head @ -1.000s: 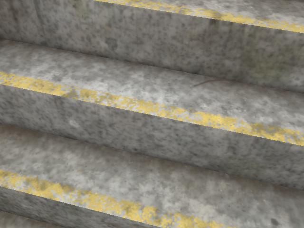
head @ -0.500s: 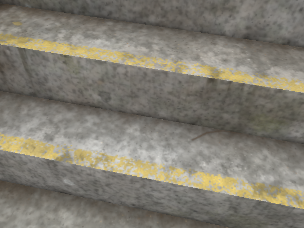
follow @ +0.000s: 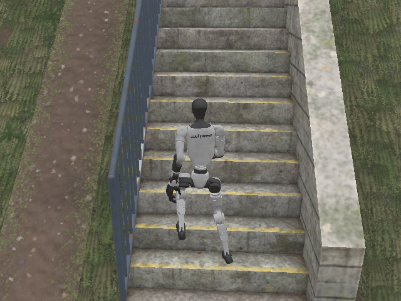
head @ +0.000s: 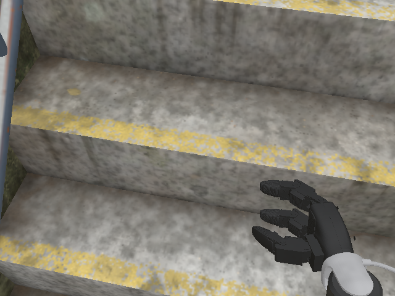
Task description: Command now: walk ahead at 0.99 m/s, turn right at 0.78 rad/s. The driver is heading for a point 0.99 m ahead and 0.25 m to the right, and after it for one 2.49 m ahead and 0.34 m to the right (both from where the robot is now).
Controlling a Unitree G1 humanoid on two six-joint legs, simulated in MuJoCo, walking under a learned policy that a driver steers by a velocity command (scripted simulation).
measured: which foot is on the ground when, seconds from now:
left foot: down 0.00-0.30, up 0.32-0.68, down 0.70-1.00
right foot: down 0.00-0.00, up 0.02-0.30, down 0.32-0.70, up 0.72-1.00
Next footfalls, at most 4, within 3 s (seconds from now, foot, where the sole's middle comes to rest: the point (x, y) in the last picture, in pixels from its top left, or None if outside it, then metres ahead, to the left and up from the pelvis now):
0.32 right None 0.21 0.02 -0.59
0.70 left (210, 237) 0.46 0.06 -0.37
1.04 right None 0.27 -0.20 -0.39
1.24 left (270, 285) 0.38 -0.09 -0.39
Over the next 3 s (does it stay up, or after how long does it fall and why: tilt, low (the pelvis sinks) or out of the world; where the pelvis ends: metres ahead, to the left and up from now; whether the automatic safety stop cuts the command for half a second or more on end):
stays up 1.19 -0.35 1.06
